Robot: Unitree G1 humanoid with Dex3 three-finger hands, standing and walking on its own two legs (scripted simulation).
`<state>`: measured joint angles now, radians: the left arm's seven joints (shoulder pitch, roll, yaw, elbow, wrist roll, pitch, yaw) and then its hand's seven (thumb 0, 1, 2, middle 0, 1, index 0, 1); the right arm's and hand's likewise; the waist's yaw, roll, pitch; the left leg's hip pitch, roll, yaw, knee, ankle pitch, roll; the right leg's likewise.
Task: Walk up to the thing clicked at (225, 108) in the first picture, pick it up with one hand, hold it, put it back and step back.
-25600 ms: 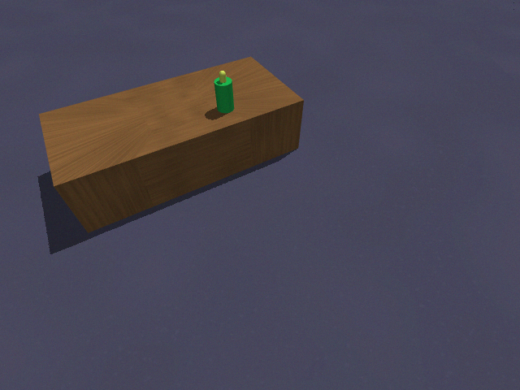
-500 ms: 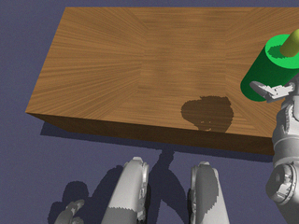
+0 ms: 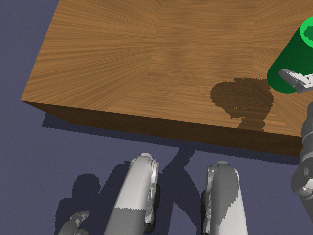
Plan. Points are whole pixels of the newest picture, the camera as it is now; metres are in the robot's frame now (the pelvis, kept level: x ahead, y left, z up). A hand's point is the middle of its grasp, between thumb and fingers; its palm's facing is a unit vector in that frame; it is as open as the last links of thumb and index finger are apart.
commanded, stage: lower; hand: right
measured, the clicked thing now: (309, 51) +0.52 -0.26 +0.03
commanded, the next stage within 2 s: loosen in 1.06 s
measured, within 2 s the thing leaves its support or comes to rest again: rests again in 0.92 s
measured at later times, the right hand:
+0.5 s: hand (293, 71) +0.52 -0.27 -0.05, palm faces +0.30 +0.96 +0.00, open 11.8 cm
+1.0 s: hand (287, 74) +0.53 -0.27 -0.08, palm faces +0.30 +0.96 -0.01, open 11.8 cm
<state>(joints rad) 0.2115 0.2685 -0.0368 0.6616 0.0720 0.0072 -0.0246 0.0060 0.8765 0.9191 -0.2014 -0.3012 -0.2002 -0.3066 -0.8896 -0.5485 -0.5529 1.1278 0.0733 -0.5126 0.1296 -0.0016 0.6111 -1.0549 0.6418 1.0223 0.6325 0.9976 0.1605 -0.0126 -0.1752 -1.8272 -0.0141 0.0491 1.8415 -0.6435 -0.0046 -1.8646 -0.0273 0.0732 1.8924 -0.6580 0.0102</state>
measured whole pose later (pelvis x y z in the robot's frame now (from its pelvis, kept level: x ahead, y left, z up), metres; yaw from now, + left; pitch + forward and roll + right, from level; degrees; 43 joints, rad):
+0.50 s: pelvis -0.01 +0.00 -0.07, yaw +1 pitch +36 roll +5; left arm 0.19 0.28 -0.04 0.67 0.08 0.03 -0.03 0.00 0.88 0.92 -0.20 -0.30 -0.20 -0.31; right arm -0.95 -0.59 -0.57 1.12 0.05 -0.49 0.13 0.00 0.61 -1.06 0.63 1.03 0.63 1.01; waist 0.17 -0.01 -0.14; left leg -2.01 -0.01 0.05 2.05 -0.66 -0.01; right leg -2.06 -0.02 0.08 2.10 -0.68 0.01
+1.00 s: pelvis -0.01 +0.00 -0.09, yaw +1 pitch +36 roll +5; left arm 0.20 0.29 -0.06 0.66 0.08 0.05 -0.03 0.00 0.87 0.93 -0.20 -0.29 -0.20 -0.31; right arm -0.97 -0.62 -0.57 1.11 0.04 -0.47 0.12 0.00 0.61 -1.06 0.63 1.04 0.62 1.01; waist 0.19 0.00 -0.12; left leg -2.08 -0.01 0.06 2.13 -0.67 -0.01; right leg -2.13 -0.01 0.09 2.18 -0.68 0.01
